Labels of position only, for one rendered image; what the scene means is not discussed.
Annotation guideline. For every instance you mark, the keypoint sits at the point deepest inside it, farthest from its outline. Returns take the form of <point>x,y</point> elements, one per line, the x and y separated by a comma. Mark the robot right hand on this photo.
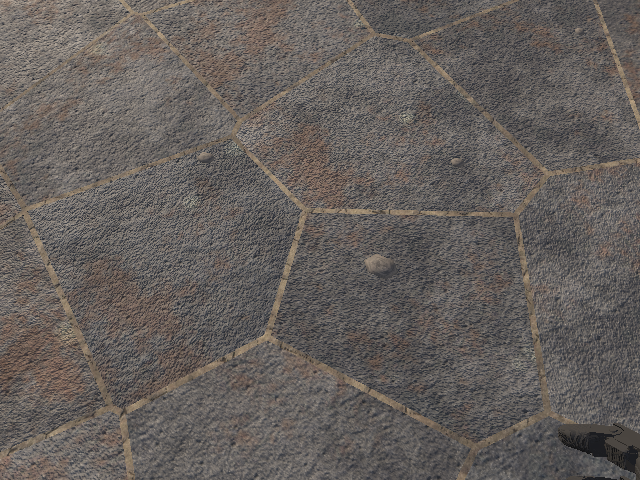
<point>618,443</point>

